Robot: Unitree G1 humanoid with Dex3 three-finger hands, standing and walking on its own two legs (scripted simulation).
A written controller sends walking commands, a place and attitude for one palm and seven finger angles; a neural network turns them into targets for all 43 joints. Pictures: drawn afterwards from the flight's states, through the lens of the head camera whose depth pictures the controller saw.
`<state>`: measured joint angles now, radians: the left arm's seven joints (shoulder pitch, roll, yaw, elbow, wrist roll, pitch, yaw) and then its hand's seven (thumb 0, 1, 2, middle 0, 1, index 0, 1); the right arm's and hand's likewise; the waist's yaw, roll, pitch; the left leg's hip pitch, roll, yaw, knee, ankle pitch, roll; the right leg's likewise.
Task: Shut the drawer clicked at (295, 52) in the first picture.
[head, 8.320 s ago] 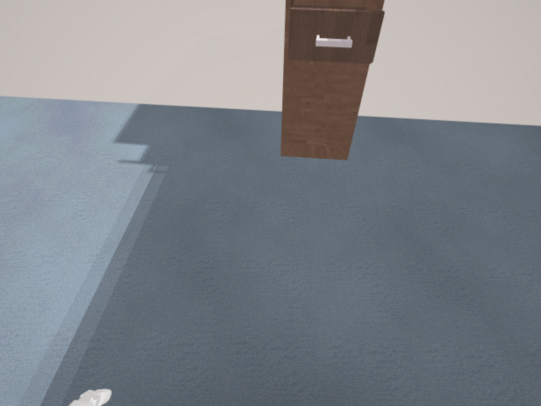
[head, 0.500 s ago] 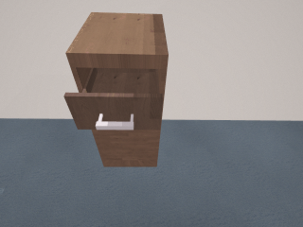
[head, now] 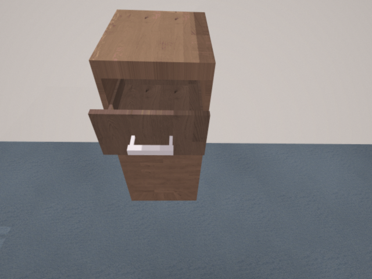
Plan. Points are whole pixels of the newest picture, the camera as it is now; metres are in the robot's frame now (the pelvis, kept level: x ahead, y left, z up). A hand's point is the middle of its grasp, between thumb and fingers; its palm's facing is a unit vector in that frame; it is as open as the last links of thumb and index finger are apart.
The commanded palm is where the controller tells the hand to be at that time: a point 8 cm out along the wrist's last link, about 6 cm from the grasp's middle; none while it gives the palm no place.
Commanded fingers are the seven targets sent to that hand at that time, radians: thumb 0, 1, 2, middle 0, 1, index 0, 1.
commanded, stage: shuffle to correct the standing spot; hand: left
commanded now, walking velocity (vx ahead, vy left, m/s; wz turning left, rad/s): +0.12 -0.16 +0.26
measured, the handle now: (151, 144) +0.48 +0.13 -0.03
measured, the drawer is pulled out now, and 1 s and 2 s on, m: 0.17 0.17 0.17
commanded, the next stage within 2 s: come to a stop and stand still in 0.46 s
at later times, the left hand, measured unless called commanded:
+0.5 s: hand out of the picture +0.03 +0.09 -0.19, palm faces +0.05 -1.00 -0.08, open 7.3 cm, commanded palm none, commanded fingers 0.00 0.90 0.90 -0.20 -0.30 -0.20 -0.30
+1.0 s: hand out of the picture +0.16 +0.09 -0.18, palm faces +0.08 -0.97 -0.21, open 7.3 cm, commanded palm none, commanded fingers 0.00 0.90 0.90 -0.20 -0.30 -0.20 -0.30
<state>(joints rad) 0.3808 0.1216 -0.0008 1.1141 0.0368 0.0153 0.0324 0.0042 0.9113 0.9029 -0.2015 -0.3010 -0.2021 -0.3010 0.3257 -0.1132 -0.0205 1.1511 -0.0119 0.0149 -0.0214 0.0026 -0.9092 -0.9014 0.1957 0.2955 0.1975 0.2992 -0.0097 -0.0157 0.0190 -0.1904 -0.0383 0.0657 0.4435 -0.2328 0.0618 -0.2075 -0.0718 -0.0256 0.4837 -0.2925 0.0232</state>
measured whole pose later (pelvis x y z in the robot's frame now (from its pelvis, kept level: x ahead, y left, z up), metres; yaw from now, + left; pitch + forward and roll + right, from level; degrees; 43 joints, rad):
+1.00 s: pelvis +0.08 -0.10 -0.02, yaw +4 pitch -2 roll +0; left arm 0.13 0.16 0.04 0.93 0.04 0.04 0.04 0.00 0.91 0.90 -0.21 -0.30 -0.21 -0.30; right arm 0.17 -0.21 -0.07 0.99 -0.01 0.05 -0.01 0.00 -0.91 -0.90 0.19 0.29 0.19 0.30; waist -0.01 -0.01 0.12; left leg -0.34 0.00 0.07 0.81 -0.44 -0.03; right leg -0.35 -0.12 -0.10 0.57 -0.17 0.05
